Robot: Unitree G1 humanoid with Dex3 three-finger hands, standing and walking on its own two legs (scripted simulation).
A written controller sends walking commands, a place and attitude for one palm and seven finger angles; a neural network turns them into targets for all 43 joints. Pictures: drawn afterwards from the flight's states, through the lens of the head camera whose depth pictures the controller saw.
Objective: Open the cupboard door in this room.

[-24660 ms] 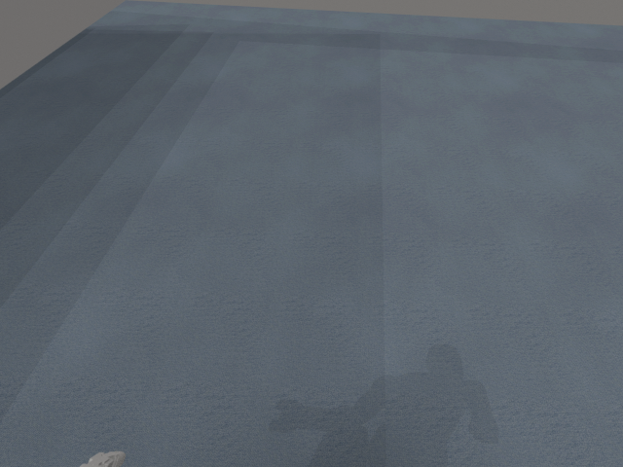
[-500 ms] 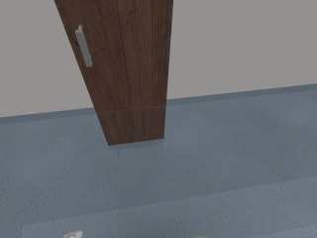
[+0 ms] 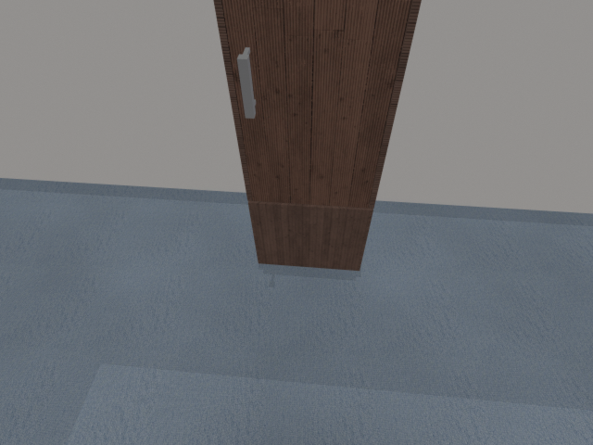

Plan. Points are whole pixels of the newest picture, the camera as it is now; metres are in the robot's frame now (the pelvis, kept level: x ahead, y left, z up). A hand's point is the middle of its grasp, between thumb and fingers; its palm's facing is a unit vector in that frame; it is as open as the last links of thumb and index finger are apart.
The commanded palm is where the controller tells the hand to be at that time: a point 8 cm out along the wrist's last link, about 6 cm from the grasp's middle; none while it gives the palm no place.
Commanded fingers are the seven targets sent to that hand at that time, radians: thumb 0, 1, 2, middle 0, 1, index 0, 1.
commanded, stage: take the last steps up to it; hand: left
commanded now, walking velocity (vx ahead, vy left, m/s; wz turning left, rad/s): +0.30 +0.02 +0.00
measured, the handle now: (248, 83) +0.82 +0.21 +0.05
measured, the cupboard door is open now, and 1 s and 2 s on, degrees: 0 0 0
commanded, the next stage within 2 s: come to a stop and stand still in 0.62 s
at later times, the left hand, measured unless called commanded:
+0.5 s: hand (198, 382) +0.23 +0.21 -0.18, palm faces -0.06 -0.98 -0.20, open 7.3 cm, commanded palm none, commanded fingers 0.00 0.90 0.90 -0.20 -0.30 -0.20 -0.30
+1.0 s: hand (220, 342) +0.31 +0.19 -0.20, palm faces +0.00 -0.98 -0.18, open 7.3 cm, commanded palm none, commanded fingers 0.00 0.90 0.90 -0.20 -0.30 -0.20 -0.30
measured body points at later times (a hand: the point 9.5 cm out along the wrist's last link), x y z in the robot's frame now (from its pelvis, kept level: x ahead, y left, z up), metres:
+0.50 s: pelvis +0.13 +0.02 -0.02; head +0.17 +0.02 +0.43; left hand +0.24 +0.26 -0.17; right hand +0.02 -0.18 -0.17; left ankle -0.02 +0.14 -0.75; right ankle +0.25 -0.10 -0.72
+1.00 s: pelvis +0.27 +0.01 -0.01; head +0.29 +0.03 +0.43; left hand +0.31 +0.24 -0.18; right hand +0.34 -0.22 -0.16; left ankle +0.34 +0.12 -0.75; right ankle +0.25 -0.09 -0.74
